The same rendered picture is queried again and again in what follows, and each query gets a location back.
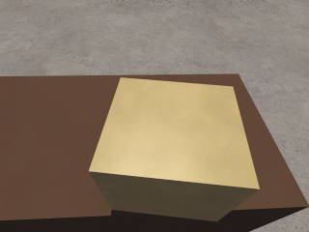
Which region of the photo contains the carton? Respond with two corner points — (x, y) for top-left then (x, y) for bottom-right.
(89, 77), (260, 222)

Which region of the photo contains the pedestal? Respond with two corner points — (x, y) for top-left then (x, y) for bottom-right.
(0, 73), (309, 232)

